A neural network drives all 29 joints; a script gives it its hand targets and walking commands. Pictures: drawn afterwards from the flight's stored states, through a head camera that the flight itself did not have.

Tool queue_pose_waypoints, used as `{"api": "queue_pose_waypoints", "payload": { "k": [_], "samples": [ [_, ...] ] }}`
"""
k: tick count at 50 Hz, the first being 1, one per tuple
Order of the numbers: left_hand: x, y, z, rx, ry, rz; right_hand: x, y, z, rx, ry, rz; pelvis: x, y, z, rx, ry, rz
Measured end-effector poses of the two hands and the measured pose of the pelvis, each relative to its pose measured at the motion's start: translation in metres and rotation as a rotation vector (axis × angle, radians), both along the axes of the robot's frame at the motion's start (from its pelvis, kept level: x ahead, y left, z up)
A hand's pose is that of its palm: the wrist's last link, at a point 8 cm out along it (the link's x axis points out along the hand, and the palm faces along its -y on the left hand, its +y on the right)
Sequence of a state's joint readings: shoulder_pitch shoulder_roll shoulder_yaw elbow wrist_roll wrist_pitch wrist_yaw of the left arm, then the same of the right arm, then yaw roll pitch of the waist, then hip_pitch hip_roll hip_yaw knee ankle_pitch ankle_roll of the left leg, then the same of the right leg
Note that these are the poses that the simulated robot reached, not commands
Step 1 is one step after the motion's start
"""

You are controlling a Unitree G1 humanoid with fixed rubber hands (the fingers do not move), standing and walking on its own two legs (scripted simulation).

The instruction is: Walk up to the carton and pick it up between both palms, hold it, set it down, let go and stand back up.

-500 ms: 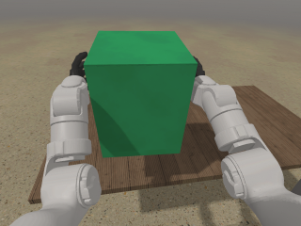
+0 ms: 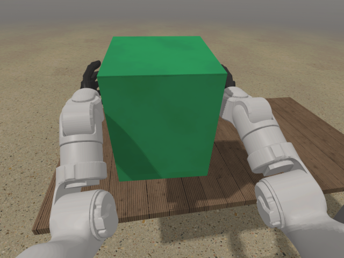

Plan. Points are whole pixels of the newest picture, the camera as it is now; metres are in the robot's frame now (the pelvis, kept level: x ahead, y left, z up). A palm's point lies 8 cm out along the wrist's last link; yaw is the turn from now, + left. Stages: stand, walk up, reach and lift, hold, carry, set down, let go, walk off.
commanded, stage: hold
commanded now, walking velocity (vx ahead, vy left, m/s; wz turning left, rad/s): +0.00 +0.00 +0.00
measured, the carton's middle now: (160, 106) +0.38 +0.01 +0.24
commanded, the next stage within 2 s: none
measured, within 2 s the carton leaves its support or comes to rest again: neither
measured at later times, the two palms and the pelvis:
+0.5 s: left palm (90, 94) +0.37 +0.16 +0.28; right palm (226, 95) +0.37 -0.13 +0.28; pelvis +0.00 +0.00 +0.00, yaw +0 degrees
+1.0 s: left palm (94, 94) +0.37 +0.15 +0.28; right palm (229, 94) +0.37 -0.14 +0.28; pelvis +0.00 +0.00 +0.00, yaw +0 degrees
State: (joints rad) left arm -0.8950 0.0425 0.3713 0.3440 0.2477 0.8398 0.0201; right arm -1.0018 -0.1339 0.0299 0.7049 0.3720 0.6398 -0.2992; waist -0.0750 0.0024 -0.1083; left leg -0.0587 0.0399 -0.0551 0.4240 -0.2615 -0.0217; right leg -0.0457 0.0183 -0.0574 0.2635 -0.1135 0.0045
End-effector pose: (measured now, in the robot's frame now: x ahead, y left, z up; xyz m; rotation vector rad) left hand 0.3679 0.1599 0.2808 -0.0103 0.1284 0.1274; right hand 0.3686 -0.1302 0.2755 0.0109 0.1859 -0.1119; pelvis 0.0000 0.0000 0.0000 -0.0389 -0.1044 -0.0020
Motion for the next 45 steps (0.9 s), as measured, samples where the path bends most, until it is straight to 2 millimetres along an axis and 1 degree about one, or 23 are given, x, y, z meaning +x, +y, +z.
{"api": "queue_pose_waypoints", "payload": {
  "k": [5,15,29,35,45],
  "samples": [
    [0.000,0.001,-0.003,0.003,0.013,-0.002,0.000,0.001,-0.004,0.001,0.014,0.000,-0.002,-0.001,0.000,0.002,0.010,0.007],
    [0.002,-0.006,0.008,0.003,-0.015,-0.009,-0.001,-0.006,0.005,0.004,-0.015,-0.010,-0.003,-0.001,0.000,0.004,0.008,-0.002],
    [-0.001,0.001,0.003,0.000,0.001,-0.001,-0.001,0.001,0.000,0.000,0.002,0.002,-0.005,-0.001,0.000,0.004,0.007,0.001],
    [0.003,0.001,0.000,-0.009,0.014,-0.006,0.001,0.001,-0.001,-0.004,0.014,-0.006,-0.004,-0.002,0.000,0.006,0.021,0.002],
    [0.006,-0.006,0.003,0.001,-0.010,-0.015,0.002,-0.006,0.004,0.003,-0.010,-0.015,0.001,0.000,0.000,0.002,0.011,0.002]
  ]
}}
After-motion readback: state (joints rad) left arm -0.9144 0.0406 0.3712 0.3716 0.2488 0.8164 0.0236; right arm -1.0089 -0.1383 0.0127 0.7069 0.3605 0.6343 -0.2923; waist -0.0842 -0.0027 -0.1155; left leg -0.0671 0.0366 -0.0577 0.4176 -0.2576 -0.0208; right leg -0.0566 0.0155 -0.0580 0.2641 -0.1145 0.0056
